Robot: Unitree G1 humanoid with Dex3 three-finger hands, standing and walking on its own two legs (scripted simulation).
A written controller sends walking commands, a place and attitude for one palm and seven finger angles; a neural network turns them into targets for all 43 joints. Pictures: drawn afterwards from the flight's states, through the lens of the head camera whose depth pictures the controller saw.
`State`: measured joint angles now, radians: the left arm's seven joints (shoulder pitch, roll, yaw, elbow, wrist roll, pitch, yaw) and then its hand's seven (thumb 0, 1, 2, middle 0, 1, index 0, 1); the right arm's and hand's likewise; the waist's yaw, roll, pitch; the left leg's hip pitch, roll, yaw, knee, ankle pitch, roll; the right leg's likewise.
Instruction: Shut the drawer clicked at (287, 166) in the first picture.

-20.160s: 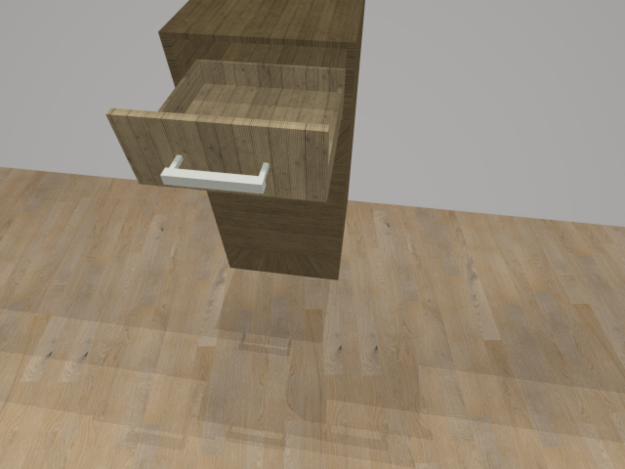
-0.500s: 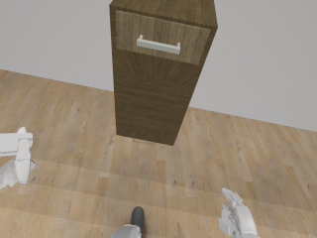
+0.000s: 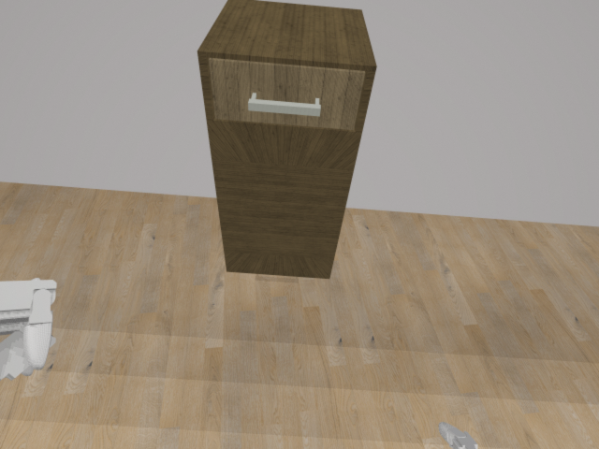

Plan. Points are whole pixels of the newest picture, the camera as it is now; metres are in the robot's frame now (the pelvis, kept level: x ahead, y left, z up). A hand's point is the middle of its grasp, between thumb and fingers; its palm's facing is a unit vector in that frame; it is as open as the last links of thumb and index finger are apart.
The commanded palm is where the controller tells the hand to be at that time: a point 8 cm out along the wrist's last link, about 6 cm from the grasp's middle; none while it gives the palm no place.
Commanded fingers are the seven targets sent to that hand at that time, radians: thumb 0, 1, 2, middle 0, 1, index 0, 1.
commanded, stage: stop stepping back and stand still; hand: left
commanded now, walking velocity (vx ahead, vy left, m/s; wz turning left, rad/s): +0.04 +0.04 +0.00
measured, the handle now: (285, 103) +0.91 +0.07 +0.02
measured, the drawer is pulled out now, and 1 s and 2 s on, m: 0.00 0.00 0.00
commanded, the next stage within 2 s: let the arm hang, fingers relaxed in 0.32 s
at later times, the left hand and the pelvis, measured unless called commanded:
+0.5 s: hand (96, 346) +0.21 +0.24 +0.08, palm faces +0.24 -0.78 -0.57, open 3.2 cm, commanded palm none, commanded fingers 0.00 0.90 0.90 -1.20 -1.38 -1.20 -1.38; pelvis +0.00 -0.01 -0.03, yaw +2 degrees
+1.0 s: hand out of the picture -0.04 +0.18 -0.19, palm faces +0.10 -0.97 -0.24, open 5.3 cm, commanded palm none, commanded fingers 0.00 0.90 0.90 -0.20 -0.30 -0.20 -0.30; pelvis +0.00 -0.01 -0.02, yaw +5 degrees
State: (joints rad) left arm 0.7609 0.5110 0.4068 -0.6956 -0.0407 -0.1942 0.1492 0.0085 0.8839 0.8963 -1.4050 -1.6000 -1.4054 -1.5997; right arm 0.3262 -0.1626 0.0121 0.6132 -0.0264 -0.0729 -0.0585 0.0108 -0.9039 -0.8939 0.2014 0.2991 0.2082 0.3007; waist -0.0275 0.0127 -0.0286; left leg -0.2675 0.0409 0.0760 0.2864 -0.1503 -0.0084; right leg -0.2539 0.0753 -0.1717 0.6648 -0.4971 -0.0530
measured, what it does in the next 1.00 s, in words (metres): steps on the spot: right foot, then left foot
